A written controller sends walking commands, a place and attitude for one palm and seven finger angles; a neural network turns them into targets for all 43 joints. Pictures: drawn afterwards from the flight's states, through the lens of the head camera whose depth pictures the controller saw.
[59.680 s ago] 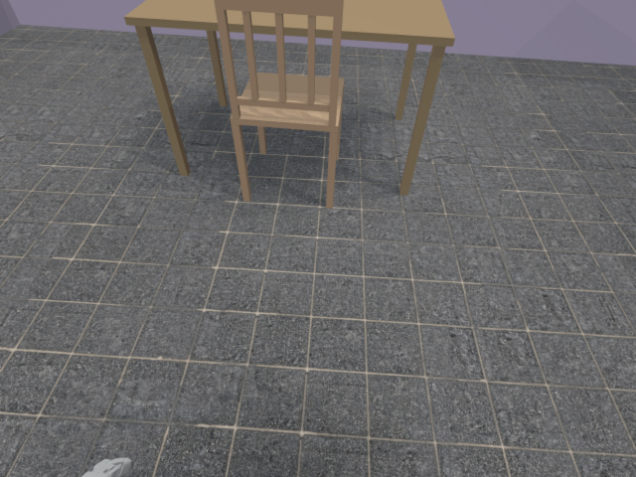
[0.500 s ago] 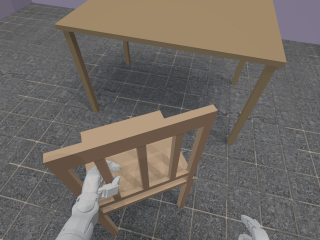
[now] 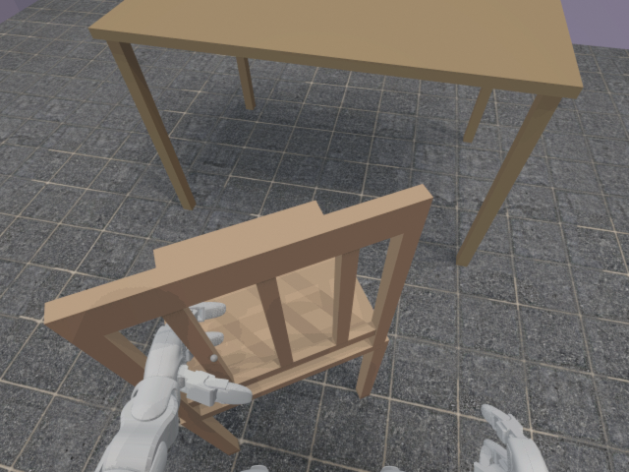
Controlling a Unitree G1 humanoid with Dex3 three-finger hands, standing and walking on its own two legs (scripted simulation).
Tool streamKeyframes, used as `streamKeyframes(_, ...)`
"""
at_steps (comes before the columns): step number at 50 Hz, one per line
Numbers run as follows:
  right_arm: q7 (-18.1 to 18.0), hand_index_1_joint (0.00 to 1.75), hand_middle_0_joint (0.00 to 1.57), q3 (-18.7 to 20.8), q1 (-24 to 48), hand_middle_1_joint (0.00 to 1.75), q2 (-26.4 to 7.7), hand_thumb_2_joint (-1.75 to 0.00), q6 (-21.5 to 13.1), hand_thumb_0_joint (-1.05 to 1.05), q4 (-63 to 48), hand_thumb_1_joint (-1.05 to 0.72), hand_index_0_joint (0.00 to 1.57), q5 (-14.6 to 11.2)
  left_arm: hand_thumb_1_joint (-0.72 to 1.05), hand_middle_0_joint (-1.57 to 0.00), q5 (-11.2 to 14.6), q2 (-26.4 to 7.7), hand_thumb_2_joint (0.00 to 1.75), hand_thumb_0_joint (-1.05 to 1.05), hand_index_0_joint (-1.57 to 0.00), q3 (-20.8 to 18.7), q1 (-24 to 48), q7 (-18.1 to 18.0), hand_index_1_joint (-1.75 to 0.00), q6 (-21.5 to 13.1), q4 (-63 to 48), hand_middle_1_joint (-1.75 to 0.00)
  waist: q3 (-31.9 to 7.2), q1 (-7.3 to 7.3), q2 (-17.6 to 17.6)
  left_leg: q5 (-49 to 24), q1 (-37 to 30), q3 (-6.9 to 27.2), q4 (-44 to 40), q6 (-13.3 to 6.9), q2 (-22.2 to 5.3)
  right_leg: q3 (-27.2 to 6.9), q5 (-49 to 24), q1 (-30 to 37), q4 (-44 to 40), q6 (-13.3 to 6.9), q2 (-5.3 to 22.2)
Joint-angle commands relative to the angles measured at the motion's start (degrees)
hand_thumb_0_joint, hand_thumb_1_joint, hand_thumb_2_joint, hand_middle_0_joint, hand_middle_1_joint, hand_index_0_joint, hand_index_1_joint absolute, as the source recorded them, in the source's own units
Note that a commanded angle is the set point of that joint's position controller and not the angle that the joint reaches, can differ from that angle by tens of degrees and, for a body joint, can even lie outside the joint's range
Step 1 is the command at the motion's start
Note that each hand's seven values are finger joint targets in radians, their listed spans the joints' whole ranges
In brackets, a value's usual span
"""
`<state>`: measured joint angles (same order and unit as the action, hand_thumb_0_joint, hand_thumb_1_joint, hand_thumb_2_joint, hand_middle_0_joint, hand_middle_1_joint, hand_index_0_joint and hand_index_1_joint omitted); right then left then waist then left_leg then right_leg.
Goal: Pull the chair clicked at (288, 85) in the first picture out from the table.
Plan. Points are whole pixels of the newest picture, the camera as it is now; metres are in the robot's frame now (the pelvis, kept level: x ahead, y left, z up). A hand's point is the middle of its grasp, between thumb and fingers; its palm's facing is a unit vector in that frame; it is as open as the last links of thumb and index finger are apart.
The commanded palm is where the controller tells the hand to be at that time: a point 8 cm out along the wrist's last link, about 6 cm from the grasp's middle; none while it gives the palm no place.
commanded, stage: open the thumb and straighten the fingers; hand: left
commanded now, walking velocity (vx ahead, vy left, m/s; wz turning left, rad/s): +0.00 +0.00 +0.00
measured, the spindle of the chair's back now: (276, 325) +0.33 +0.07 -0.06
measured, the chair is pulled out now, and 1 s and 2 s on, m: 0.56 0.56 0.56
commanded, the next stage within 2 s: draw the fingers out of the gap in 0.26 s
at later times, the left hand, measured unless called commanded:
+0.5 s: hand (213, 365) +0.27 +0.15 -0.05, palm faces +0.02 -0.99 -0.16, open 17.4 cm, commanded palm +0.23 +0.20 -0.03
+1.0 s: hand (202, 427) +0.19 +0.15 -0.05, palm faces +0.03 -0.99 -0.16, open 17.5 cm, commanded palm +0.16 +0.20 -0.03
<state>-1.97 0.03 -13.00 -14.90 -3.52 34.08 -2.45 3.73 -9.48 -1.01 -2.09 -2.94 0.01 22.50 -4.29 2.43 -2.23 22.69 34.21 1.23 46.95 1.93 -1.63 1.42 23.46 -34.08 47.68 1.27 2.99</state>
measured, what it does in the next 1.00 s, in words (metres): stands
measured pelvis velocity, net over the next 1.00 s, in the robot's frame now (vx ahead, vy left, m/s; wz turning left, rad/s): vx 0.00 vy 0.00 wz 0.02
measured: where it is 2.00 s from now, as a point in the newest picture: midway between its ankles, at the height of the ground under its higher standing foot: outside the picture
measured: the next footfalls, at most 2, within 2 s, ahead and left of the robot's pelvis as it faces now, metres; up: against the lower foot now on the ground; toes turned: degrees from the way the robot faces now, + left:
none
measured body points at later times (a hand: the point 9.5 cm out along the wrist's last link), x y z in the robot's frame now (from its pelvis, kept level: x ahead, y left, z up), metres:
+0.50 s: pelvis +0.01 -0.01 -0.01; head +0.06 -0.01 +0.43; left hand +0.26 +0.20 -0.03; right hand +0.16 -0.26 -0.10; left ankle +0.01 +0.14 -0.70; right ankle +0.00 -0.13 -0.70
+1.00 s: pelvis +0.00 +0.00 -0.02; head +0.05 +0.00 +0.42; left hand +0.19 +0.20 -0.04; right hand +0.19 -0.24 -0.10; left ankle +0.01 +0.14 -0.70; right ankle +0.00 -0.13 -0.70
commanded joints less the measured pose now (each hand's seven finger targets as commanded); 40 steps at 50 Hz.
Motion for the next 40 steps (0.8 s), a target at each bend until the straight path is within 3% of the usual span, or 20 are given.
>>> streamKeyframes(1,-1.03,0.30,0.20,2.94,1.82,0.30,-7.78,-0.90,-3.37,0.00,-9.28,-0.90,0.20,0.31,-0.55,-0.13,0.36,-7.56,0.20,0.00,-0.13,-3.38,6.39,-0.22,-0.36,-1.83,-15.56,-0.36,-15.40,0.22,3.70,-14.40,-6.88,-1.75,-4.10,-3.17,0.87,2.03,-17.87,8.32,-5.52,-1.25,-1.40)
streamKeyframes(2,-1.25,0.30,0.20,2.64,1.05,0.30,-8.13,-0.90,-2.93,0.00,-8.02,-0.90,0.20,0.45,-0.55,-0.10,0.16,-9.90,0.20,0.00,-0.10,-5.90,8.48,-0.17,-0.29,-1.24,-10.51,-0.29,-12.26,1.30,5.17,-13.41,-4.62,-1.58,-3.14,-3.11,1.01,2.04,-17.57,5.98,-5.00,-1.06,-1.54)
streamKeyframes(5,-1.25,0.30,0.20,2.56,1.16,0.30,-7.51,-0.90,-2.87,0.00,-9.27,-0.90,0.20,0.56,-0.55,-0.02,0.05,-8.25,0.20,0.00,-0.02,-4.48,8.50,0.97,-0.07,-1.23,-13.31,-0.07,-13.36,0.88,3.15,-13.16,-4.13,-1.73,-2.22,-3.16,1.28,1.92,-17.06,5.56,-4.11,-1.06,-1.41)
streamKeyframes(6,-1.26,0.30,0.20,2.61,1.12,0.30,-7.69,-0.90,-2.95,0.00,-9.47,-0.90,0.20,0.47,-0.55,0.00,-0.12,-9.77,0.20,0.00,0.00,-5.59,6.85,1.07,0.00,-1.00,-13.53,0.00,-13.72,0.40,1.99,-13.92,-4.41,-1.74,-2.00,-3.16,1.16,1.79,-17.36,5.88,-4.08,-1.28,-1.40)
streamKeyframes(10,-1.27,0.30,0.20,2.51,1.06,0.30,-7.10,-0.90,-2.97,0.00,-10.76,-0.90,0.20,0.57,-0.55,0.00,0.70,-10.12,0.20,0.00,0.00,-6.17,3.10,1.10,0.00,-0.52,-18.59,0.00,-17.40,-0.17,1.18,-16.37,-4.93,-2.04,-1.17,-3.07,1.39,1.52,-21.04,8.65,-3.26,-1.25,-1.21)
streamKeyframes(11,-1.36,0.30,0.20,2.55,0.95,0.30,-7.28,-0.90,-2.94,0.00,-10.91,-0.90,0.20,0.58,-0.55,0.00,0.66,-11.15,0.20,0.00,0.00,-7.13,1.13,1.01,0.00,-0.07,-17.99,0.00,-16.62,-0.21,2.61,-16.76,-4.25,-1.92,-0.99,-3.09,1.22,1.67,-21.80,8.79,-3.20,-1.30,-1.27)
streamKeyframes(14,-1.23,0.30,0.20,2.37,0.80,0.30,-7.09,-0.90,-2.67,0.00,-11.23,-0.90,0.20,0.54,-0.55,0.00,0.39,-9.44,0.20,0.00,0.00,-4.99,1.55,0.96,0.00,0.55,-19.82,0.00,-15.37,0.63,1.54,-15.83,-3.79,-1.95,-0.72,-3.08,1.38,1.70,-20.90,7.16,-3.07,-1.06,-1.27)
streamKeyframes(16,-1.34,0.30,0.20,2.51,0.85,0.30,-7.25,-0.90,-2.56,0.00,-11.47,-0.90,0.20,0.63,-0.55,0.00,0.36,-10.94,0.20,0.00,0.00,-6.63,-0.82,0.58,0.00,1.15,-19.60,0.00,-14.83,0.03,1.67,-15.70,-3.17,-1.89,-0.50,-3.07,1.33,1.66,-20.54,7.11,-3.05,-1.21,-1.42)
streamKeyframes(18,-1.37,0.30,0.20,2.28,0.51,0.30,-7.28,-0.90,-2.38,0.00,-11.00,-0.90,0.20,0.63,-0.55,0.00,0.30,-8.80,0.20,0.00,0.00,-4.23,2.85,0.49,0.00,1.48,-18.87,0.00,-13.50,1.77,2.58,-14.75,-2.52,-1.73,0.15,-3.08,1.40,1.84,-19.83,4.95,-2.79,-0.95,-1.53)
streamKeyframes(21,-1.21,0.30,0.20,2.75,0.90,0.30,-7.46,-0.90,-2.32,0.00,-12.14,-0.90,0.20,0.59,-0.55,0.00,0.66,-10.38,0.20,0.00,0.00,-6.65,-5.33,0.58,0.00,1.90,-19.00,0.00,-14.82,-0.53,2.88,-15.00,-1.73,-1.79,0.20,-2.96,1.36,1.76,-19.78,6.73,-2.54,-1.29,-1.49)
streamKeyframes(24,-0.85,0.30,0.20,2.64,1.39,0.30,-6.61,-0.90,-2.44,0.00,-13.70,-0.90,0.20,0.42,-0.55,0.00,0.62,-7.55,0.20,0.00,0.00,-3.53,-10.68,0.75,0.00,2.17,-23.89,0.00,-16.22,-0.90,0.47,-16.19,-2.81,-2.15,-0.11,-2.79,1.40,2.10,-20.72,7.41,-2.01,-1.44,-1.34)
streamKeyframes(26,-0.90,0.30,0.20,2.89,1.80,0.30,-6.58,-0.90,-2.07,0.00,-13.94,-0.90,0.20,0.37,-0.55,0.00,0.48,-9.01,0.20,0.00,0.00,-5.08,-14.47,0.20,0.00,2.91,-24.17,0.00,-15.32,-1.38,1.89,-15.92,-1.60,-2.02,-0.08,-2.73,1.30,2.18,-20.43,7.69,-2.05,-1.60,-1.49)
streamKeyframes(28,-0.90,0.30,0.20,2.77,1.93,0.30,-6.16,-0.90,-2.03,0.00,-14.65,-0.90,0.20,0.35,-0.55,0.00,0.27,-7.56,0.20,0.00,0.00,-3.50,-16.18,-0.22,0.00,3.10,-26.67,0.00,-14.08,-1.05,1.80,-14.70,-1.05,-1.96,-0.09,-2.77,1.46,2.50,-18.98,6.46,-1.84,-1.46,-1.55)
streamKeyframes(32,-1.73,0.30,0.20,2.84,1.56,0.30,-6.30,-0.90,-2.54,0.00,-14.89,-0.90,0.20,0.61,-0.55,0.00,0.30,-8.51,0.20,0.00,0.00,-3.57,-15.36,-0.93,0.00,1.60,-32.04,0.00,-13.01,0.30,3.20,-12.41,-0.44,-1.37,0.81,-3.16,1.52,2.35,-15.94,4.24,-1.89,-1.23,-1.81)
streamKeyframes(36,-2.19,0.30,0.20,2.86,1.71,0.30,-5.98,-0.90,-2.96,0.00,-14.67,-0.90,0.20,0.63,-0.55,0.00,-0.05,-9.02,0.20,0.00,0.00,-3.99,-19.11,-0.93,0.00,0.82,-32.76,0.00,-12.45,-0.12,1.90,-11.65,0.33,-0.99,1.70,-3.09,1.66,2.54,-13.97,2.82,-1.09,-1.51,-1.87)
streamKeyframes(40,-2.13,0.30,0.20,2.42,2.16,0.30,-5.72,-0.90,-3.18,0.00,-15.82,-0.90,0.20,0.44,-0.55,0.00,-0.51,-6.90,0.20,0.00,0.00,-0.89,-21.49,-0.37,0.00,1.57,-35.15,0.00,-12.46,0.10,-0.60,-9.96,0.29,-0.63,2.03,-3.04,1.84,2.99,-11.07,0.77,-0.40,-1.56,-1.87)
